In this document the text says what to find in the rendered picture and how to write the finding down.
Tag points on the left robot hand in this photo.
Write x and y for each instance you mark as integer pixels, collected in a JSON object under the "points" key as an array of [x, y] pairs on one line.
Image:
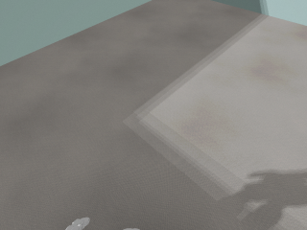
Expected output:
{"points": [[78, 224]]}

